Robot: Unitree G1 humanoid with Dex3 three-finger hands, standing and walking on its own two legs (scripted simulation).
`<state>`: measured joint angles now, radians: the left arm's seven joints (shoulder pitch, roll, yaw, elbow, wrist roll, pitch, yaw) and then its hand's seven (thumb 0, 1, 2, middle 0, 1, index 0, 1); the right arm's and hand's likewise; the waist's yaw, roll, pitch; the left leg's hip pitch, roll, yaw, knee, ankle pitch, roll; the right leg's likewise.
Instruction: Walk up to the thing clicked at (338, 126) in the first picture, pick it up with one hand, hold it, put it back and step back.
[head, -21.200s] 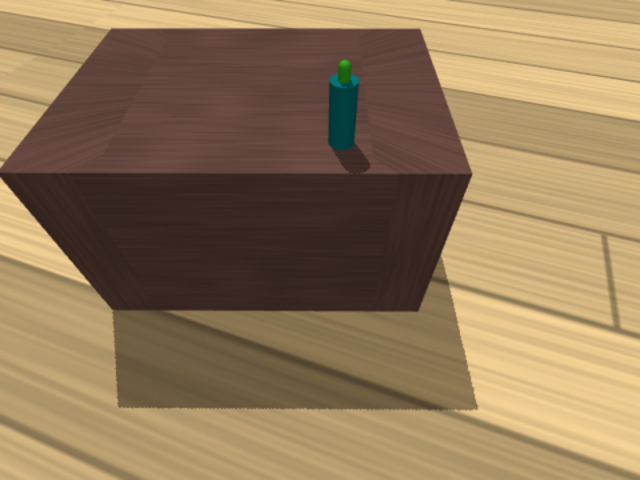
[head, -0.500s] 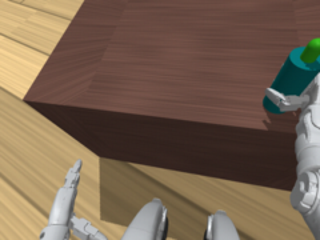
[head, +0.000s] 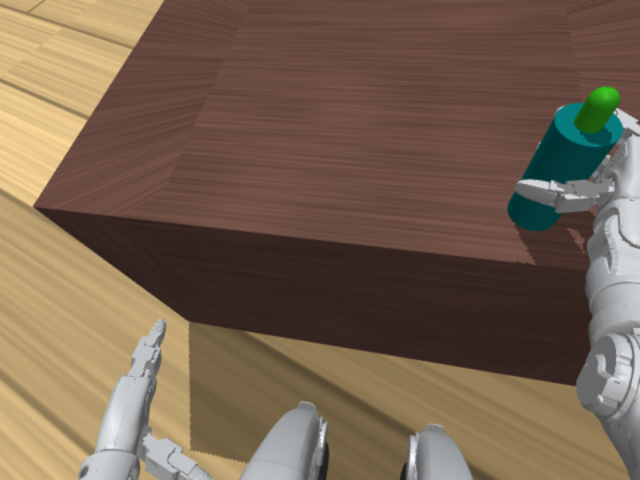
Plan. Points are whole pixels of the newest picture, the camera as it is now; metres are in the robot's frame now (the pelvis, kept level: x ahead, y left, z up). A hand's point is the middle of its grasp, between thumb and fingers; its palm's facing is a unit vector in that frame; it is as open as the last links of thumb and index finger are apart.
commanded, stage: withdraw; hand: right
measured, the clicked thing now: (563, 162) +0.49 -0.20 +0.06
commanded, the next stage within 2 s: rise in 0.44 s
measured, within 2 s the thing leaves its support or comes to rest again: rests again in 1.22 s
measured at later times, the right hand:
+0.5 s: hand out of the picture +0.51 -0.27 +0.15, palm faces +0.25 +0.97 -0.02, open 13.6 cm
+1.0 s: hand out of the picture +0.46 -0.40 +0.12, palm faces +0.50 +0.80 -0.33, open 17.5 cm
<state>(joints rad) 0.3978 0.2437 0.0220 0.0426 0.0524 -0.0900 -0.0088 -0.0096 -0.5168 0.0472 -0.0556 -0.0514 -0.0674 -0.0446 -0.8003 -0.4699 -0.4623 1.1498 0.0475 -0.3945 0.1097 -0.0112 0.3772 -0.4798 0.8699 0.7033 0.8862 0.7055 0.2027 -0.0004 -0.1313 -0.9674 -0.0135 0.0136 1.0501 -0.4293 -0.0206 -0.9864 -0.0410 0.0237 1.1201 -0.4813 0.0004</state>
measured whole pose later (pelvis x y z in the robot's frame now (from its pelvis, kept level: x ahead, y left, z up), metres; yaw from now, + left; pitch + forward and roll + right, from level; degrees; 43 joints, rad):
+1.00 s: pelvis +0.05 -0.01 +0.05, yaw +0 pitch +16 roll +3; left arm 0.34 0.30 0.02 0.25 -0.03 0.03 -0.01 -0.01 -0.53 0.07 -0.05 -0.04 -0.06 -0.05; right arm -0.70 -0.78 -0.49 1.18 -0.06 -0.07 0.00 -0.01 0.55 -0.05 0.07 0.06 0.07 0.06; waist 0.09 0.00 -0.13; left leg -0.66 -0.01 0.00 0.74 -0.36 -0.03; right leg -0.68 -0.04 0.00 0.83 -0.43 -0.01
